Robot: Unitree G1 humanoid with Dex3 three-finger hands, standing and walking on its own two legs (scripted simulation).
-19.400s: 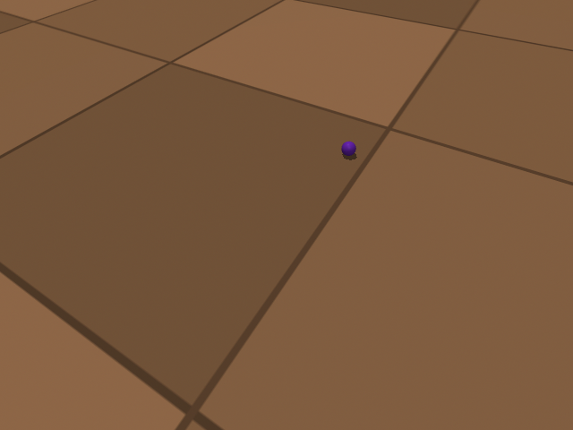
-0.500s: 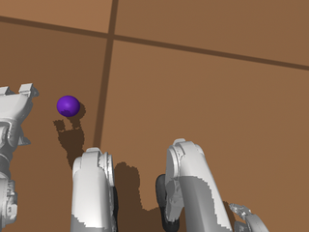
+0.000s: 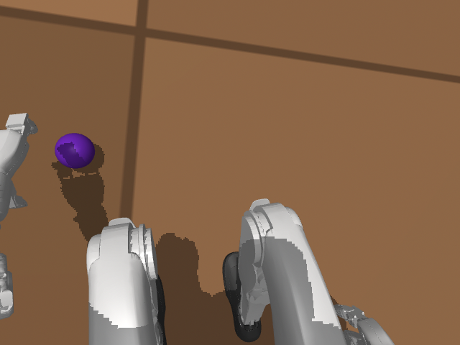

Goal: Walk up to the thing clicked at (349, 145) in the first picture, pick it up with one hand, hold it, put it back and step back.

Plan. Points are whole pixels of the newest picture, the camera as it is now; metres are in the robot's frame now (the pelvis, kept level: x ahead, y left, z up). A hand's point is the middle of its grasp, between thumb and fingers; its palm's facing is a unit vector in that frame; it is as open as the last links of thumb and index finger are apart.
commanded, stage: rise first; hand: left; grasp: from above
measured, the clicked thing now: (75, 150) +0.49 +0.27 -0.31
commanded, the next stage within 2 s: approach in 0.28 s
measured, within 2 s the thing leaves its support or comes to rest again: neither
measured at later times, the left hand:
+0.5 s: hand (24, 167) +0.43 +0.32 -0.19, palm faces -0.47 -0.05 -0.88, open 14.2 cm
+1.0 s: hand (75, 120) +0.52 +0.24 -0.19, palm faces -0.40 -0.02 -0.91, open 14.1 cm
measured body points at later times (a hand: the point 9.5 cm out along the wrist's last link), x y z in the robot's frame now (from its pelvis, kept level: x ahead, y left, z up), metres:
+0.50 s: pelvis +0.00 +0.00 -0.01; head +0.25 +0.07 +0.36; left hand +0.45 +0.32 -0.14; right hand +0.08 -0.27 -0.12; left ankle +0.07 +0.11 -0.32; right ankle +0.10 -0.11 -0.32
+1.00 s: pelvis +0.00 +0.00 -0.02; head +0.27 +0.03 +0.34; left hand +0.54 +0.24 -0.14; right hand +0.00 -0.27 -0.12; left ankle +0.07 +0.11 -0.32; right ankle +0.10 -0.11 -0.32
